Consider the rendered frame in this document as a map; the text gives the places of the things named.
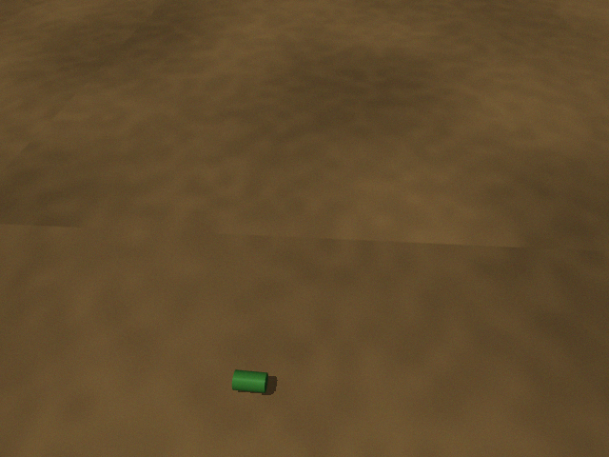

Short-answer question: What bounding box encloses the can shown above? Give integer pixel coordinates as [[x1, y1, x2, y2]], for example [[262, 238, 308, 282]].
[[232, 369, 268, 393]]

